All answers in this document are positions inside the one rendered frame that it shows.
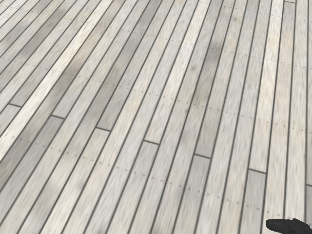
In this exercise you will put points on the robot right hand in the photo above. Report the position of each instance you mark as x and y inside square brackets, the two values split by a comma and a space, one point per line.
[288, 226]

